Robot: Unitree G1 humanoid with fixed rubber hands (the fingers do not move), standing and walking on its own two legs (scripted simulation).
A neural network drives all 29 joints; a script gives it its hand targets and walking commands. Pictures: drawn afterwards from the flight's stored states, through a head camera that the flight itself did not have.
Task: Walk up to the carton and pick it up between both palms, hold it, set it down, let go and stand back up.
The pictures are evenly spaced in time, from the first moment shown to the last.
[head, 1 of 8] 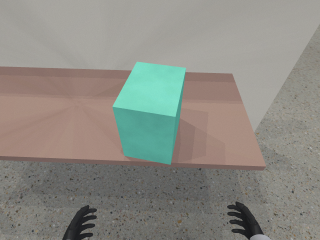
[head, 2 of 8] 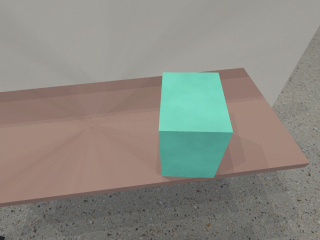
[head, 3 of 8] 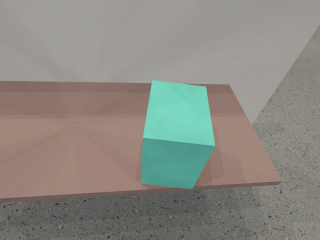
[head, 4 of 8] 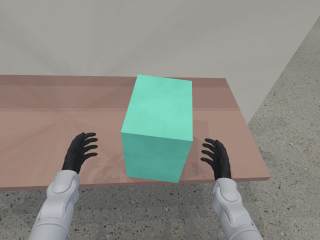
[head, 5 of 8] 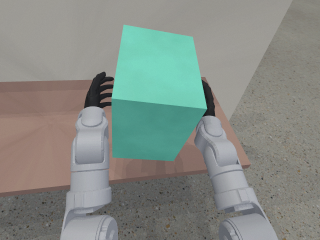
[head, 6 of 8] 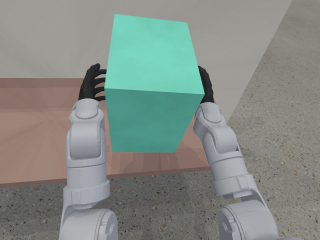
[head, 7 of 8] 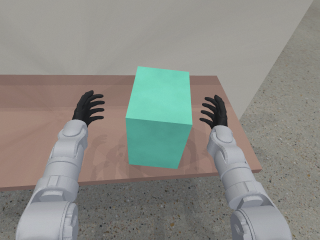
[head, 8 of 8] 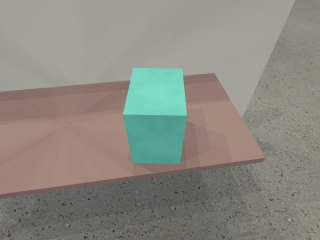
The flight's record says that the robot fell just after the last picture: no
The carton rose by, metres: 0.20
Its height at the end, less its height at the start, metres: +0.00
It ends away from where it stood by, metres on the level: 0.03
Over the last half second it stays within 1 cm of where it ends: yes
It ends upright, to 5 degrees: yes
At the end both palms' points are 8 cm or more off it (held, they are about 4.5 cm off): yes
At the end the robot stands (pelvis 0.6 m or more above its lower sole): yes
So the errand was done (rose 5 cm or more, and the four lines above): yes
